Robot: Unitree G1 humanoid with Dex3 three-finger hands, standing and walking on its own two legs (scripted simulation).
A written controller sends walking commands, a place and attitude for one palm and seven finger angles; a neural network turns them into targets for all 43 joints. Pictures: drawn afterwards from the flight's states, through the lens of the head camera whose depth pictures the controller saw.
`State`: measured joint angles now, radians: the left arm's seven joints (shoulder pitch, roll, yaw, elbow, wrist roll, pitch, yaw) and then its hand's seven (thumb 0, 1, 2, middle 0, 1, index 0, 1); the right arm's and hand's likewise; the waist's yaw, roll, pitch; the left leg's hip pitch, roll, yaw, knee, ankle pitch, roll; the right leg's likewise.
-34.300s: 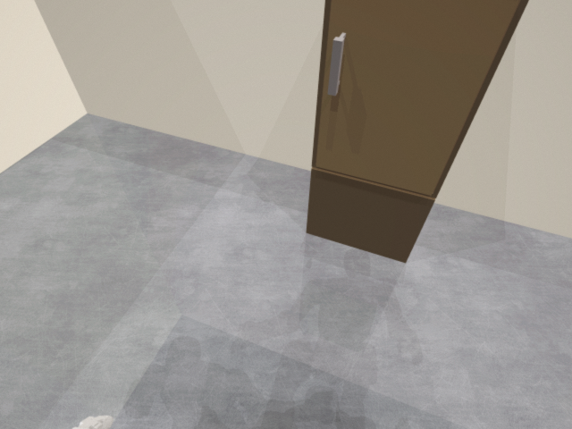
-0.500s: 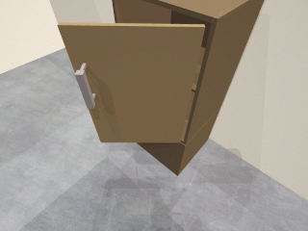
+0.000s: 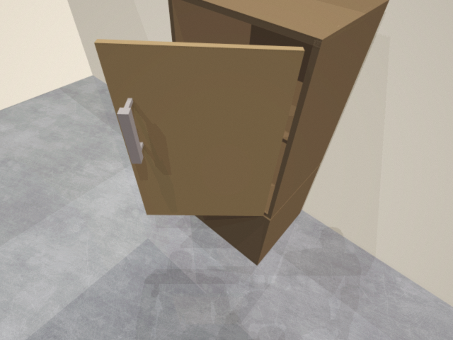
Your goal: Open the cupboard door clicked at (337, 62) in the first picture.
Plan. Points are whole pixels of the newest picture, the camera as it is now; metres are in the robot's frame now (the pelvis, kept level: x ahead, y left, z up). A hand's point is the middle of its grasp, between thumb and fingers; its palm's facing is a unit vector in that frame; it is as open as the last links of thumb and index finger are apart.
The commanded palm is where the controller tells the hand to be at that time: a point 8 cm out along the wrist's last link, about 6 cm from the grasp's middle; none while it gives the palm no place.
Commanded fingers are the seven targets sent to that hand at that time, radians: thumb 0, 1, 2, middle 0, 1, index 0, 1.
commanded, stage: come to a stop and stand still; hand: left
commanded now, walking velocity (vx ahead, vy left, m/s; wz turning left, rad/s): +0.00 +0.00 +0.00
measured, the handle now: (133, 131) +0.54 +0.25 +0.05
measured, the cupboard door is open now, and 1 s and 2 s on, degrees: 42 42 42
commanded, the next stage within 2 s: look again from close up in 0.14 s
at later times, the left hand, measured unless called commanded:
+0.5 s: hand out of the picture -0.01 +0.18 -0.18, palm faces +0.00 -0.99 -0.15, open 7.3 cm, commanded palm none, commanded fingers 0.00 0.90 0.90 -0.20 -0.30 -0.20 -0.30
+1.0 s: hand (104, 326) +0.16 +0.22 -0.06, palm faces +0.26 -0.95 -0.18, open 7.4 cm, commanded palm +0.11 +0.25 -0.05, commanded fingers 0.00 0.69 0.81 -0.22 -0.44 -0.22 -0.44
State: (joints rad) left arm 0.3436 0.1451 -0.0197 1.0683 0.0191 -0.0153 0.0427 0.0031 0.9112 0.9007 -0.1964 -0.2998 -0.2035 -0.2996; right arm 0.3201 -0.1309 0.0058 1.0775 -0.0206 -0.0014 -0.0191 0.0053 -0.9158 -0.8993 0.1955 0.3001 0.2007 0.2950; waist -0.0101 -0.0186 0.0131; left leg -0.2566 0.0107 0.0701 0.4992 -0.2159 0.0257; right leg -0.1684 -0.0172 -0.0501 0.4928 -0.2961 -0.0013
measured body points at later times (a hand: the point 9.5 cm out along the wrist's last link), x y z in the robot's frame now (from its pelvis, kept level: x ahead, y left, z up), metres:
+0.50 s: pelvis +0.00 +0.02 +0.00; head +0.00 +0.04 +0.45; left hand -0.01 +0.23 -0.16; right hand +0.01 -0.21 -0.14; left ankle +0.04 +0.10 -0.74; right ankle -0.02 -0.12 -0.74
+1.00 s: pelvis +0.00 +0.02 -0.01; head +0.00 +0.02 +0.44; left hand +0.14 +0.27 -0.04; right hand +0.08 -0.22 -0.13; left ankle +0.04 +0.10 -0.74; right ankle -0.01 -0.11 -0.74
